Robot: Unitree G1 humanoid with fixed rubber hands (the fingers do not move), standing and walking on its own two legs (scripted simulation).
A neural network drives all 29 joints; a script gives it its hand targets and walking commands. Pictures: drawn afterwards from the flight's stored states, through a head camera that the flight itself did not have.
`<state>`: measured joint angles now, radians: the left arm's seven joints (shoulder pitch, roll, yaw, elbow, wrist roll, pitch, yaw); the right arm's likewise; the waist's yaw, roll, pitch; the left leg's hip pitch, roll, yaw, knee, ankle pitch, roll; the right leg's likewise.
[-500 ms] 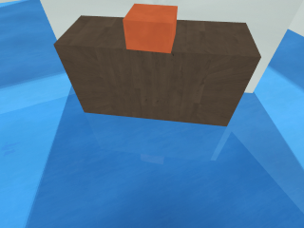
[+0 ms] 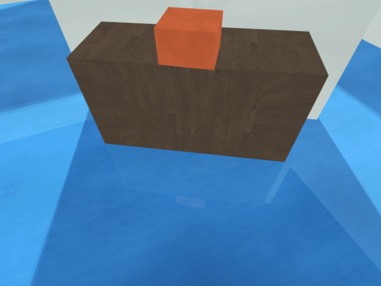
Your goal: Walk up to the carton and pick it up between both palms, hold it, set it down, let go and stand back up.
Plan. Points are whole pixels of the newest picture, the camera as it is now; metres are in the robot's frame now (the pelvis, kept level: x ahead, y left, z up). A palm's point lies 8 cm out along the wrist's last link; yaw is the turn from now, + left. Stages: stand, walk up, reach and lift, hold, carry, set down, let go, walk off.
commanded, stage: stand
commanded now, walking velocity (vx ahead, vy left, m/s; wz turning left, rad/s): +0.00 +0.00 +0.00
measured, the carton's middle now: (190, 37) +1.15 +0.02 -0.03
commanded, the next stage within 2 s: walk up in 1.16 s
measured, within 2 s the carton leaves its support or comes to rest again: neither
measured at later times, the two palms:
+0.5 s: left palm out of the picture -0.03 +0.20 -0.15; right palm out of the picture -0.03 -0.20 -0.15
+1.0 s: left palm out of the picture -0.03 +0.20 -0.15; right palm out of the picture -0.03 -0.20 -0.15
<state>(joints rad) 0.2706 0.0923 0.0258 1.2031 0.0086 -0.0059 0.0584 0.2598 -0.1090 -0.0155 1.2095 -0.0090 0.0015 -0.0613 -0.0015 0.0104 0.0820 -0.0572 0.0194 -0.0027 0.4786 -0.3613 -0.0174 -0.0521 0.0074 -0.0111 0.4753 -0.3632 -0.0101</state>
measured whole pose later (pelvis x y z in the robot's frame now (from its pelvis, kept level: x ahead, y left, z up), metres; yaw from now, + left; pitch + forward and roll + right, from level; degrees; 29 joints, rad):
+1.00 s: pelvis +0.01 +0.00 +0.00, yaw +0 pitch -3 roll +0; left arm 0.29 0.09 0.01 1.21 0.01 -0.01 0.06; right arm 0.29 -0.10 0.00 1.22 -0.01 -0.01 -0.06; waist 0.00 0.01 0.08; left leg -0.04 0.03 0.00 0.45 -0.35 -0.02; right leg -0.04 0.01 -0.02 0.44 -0.35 -0.01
